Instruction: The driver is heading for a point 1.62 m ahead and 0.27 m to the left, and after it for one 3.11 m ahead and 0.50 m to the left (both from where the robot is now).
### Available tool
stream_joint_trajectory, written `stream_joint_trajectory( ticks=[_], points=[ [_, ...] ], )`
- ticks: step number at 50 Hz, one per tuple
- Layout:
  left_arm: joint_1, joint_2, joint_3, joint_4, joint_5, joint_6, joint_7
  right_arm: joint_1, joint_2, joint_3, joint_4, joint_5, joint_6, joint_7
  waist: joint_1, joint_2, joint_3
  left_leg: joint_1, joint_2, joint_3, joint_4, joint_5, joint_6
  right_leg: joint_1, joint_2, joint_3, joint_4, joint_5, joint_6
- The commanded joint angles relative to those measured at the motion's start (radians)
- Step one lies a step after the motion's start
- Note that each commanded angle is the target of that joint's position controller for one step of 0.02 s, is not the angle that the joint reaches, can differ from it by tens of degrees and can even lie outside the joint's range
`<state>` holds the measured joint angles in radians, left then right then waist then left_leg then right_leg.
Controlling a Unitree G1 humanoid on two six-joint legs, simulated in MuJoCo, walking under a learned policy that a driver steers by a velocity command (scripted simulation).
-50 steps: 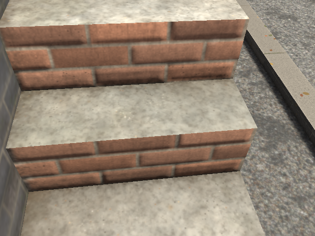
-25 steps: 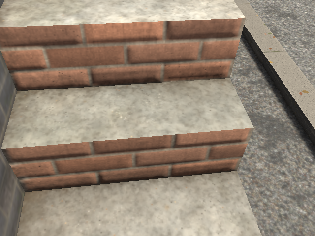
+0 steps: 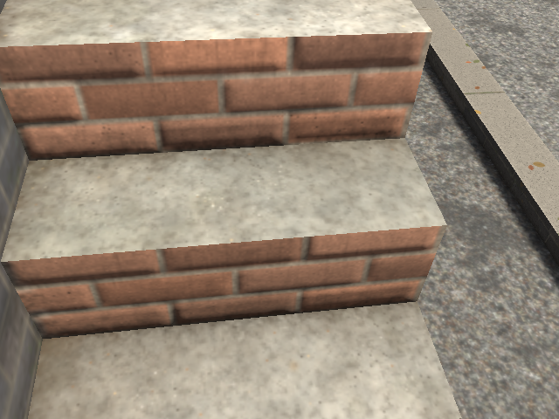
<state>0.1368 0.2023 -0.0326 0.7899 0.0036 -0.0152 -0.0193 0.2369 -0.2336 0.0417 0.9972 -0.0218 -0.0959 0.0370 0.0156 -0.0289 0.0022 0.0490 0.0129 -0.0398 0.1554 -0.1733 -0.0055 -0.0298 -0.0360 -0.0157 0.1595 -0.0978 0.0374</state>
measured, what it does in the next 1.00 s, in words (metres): stands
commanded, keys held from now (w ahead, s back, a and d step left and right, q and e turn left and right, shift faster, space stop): w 1.00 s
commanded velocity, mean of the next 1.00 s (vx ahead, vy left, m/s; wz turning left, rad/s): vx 0.50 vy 0.00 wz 0.00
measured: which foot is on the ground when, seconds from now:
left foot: down 0.00-1.00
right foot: down 0.00-1.00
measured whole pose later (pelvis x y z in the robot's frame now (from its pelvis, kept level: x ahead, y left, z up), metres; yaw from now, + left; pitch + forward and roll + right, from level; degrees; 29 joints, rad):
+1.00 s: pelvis +0.00 +0.00 +0.00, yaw +0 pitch -2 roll +0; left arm 0.14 0.20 -0.03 0.80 0.00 -0.02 -0.02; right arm 0.24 -0.23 0.04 1.00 -0.02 -0.10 0.04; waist 0.02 -0.03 0.00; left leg 0.05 0.01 -0.05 0.15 -0.17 -0.01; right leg -0.03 -0.04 -0.01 0.15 -0.09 0.04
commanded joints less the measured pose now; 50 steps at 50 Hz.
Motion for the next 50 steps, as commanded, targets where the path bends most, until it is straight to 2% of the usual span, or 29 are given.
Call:
stream_joint_trajectory(
  ticks=[1, 18, 30, 31, 32, 37, 38, 39, 40, 43, 44, 45, 46, 48, 49, 50],
  points=[
    [-0.061, 0.072, 0.017, -0.072, -0.001, -0.015, 0.002, 0.008, -0.119, -0.023, -0.037, 0.001, -0.01, -0.003, -0.001, 0.019, -0.006, -0.039, 0.122, -0.071, -0.002, 0.275, 0.081, 0.011, -0.095, 0.074, -0.007, 0.139, -0.05],
    [-0.056, 0.07, 0.017, -0.063, -0.004, -0.016, 0.002, 0.017, -0.115, -0.022, -0.036, 0.002, -0.01, -0.005, -0.002, 0.021, -0.003, -0.039, 0.121, -0.076, -0.002, 0.274, 0.084, 0.006, -0.093, 0.075, -0.008, 0.127, -0.052],
    [-0.054, 0.071, 0.017, -0.06, -0.001, -0.014, 0.003, 0.021, -0.116, -0.024, -0.031, 0.003, -0.011, -0.004, -0.001, 0.019, -0.006, -0.037, 0.121, -0.074, -0.002, 0.286, 0.081, 0.014, -0.094, 0.073, -0.011, 0.147, -0.05],
    [-0.061, 0.075, 0.016, -0.073, 0.005, -0.02, 0.002, 0.002, -0.129, -0.026, -0.04, 0.0, -0.012, 0.002, 0.004, 0.042, -0.007, -0.042, 0.116, -0.074, 0.003, 0.267, 0.083, 0.01, -0.09, 0.061, -0.008, 0.116, -0.048],
    [-0.059, 0.07, 0.016, -0.062, -0.001, -0.016, 0.003, 0.011, -0.111, -0.024, -0.034, 0.003, -0.012, -0.001, 0.0, 0.016, -0.005, -0.042, 0.122, -0.076, -0.001, 0.277, 0.083, 0.009, -0.094, 0.073, -0.012, 0.136, -0.05],
    [-0.052, 0.073, 0.017, -0.06, -0.001, -0.014, 0.002, 0.021, -0.119, -0.025, -0.031, 0.003, -0.011, -0.003, -0.001, 0.019, -0.008, -0.036, 0.122, -0.074, -0.001, 0.289, 0.08, 0.014, -0.094, 0.073, -0.011, 0.15, -0.05],
    [-0.06, 0.076, 0.015, -0.074, 0.005, -0.02, 0.002, 0.001, -0.131, -0.026, -0.04, 0.0, -0.012, 0.002, 0.004, 0.042, -0.008, -0.041, 0.117, -0.074, 0.003, 0.269, 0.082, 0.011, -0.091, 0.062, -0.008, 0.118, -0.047],
    [-0.059, 0.072, 0.016, -0.063, -0.001, -0.017, 0.002, 0.01, -0.113, -0.024, -0.035, 0.003, -0.012, -0.001, 0.0, 0.015, -0.006, -0.042, 0.122, -0.076, -0.001, 0.278, 0.082, 0.01, -0.094, 0.074, -0.013, 0.137, -0.05],
    [-0.053, 0.072, 0.016, -0.062, -0.002, -0.016, 0.002, 0.019, -0.116, -0.024, -0.032, 0.003, -0.012, -0.002, -0.001, 0.013, -0.006, -0.038, 0.122, -0.076, -0.002, 0.281, 0.081, 0.011, -0.094, 0.073, -0.012, 0.145, -0.05],
    [-0.052, 0.073, 0.017, -0.061, -0.001, -0.015, 0.002, 0.019, -0.12, -0.025, -0.031, 0.003, -0.012, -0.003, -0.001, 0.018, -0.006, -0.038, 0.122, -0.075, -0.002, 0.288, 0.079, 0.014, -0.095, 0.074, -0.012, 0.15, -0.05],
    [-0.061, 0.077, 0.015, -0.074, 0.006, -0.021, 0.002, -0.001, -0.132, -0.026, -0.04, 0.0, -0.013, 0.002, 0.004, 0.042, -0.008, -0.041, 0.117, -0.075, 0.003, 0.269, 0.081, 0.011, -0.091, 0.062, -0.009, 0.119, -0.047],
    [-0.059, 0.072, 0.016, -0.063, -0.001, -0.017, 0.002, 0.008, -0.114, -0.024, -0.035, 0.003, -0.012, -0.001, 0.0, 0.015, -0.006, -0.042, 0.122, -0.077, -0.001, 0.278, 0.081, 0.011, -0.094, 0.074, -0.013, 0.137, -0.049],
    [-0.054, 0.073, 0.016, -0.062, -0.002, -0.016, 0.002, 0.017, -0.116, -0.024, -0.033, 0.003, -0.012, -0.002, -0.001, 0.013, -0.007, -0.039, 0.123, -0.076, -0.002, 0.281, 0.08, 0.012, -0.094, 0.073, -0.012, 0.145, -0.05],
    [-0.053, 0.073, 0.016, -0.061, -0.001, -0.015, 0.002, 0.017, -0.12, -0.025, -0.032, 0.003, -0.012, -0.003, -0.001, 0.016, -0.006, -0.039, 0.122, -0.076, -0.002, 0.287, 0.079, 0.014, -0.095, 0.073, -0.012, 0.151, -0.05],
    [-0.061, 0.077, 0.015, -0.075, 0.006, -0.021, 0.002, -0.003, -0.132, -0.026, -0.04, 0.0, -0.013, 0.003, 0.004, 0.041, -0.007, -0.042, 0.117, -0.076, 0.003, 0.27, 0.081, 0.011, -0.092, 0.062, -0.01, 0.12, -0.047],
    [-0.059, 0.073, 0.016, -0.064, -0.001, -0.017, 0.002, 0.007, -0.115, -0.024, -0.035, 0.003, -0.013, 0.0, 0.0, 0.015, -0.007, -0.042, 0.122, -0.077, -0.001, 0.279, 0.081, 0.011, -0.094, 0.074, -0.014, 0.138, -0.049]
  ],
)
Next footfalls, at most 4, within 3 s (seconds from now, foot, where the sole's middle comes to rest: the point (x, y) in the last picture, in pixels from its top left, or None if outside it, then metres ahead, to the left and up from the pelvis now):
none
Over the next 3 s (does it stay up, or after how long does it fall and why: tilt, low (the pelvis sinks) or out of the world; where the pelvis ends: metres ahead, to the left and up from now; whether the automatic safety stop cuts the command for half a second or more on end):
stays up -0.01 0.00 0.00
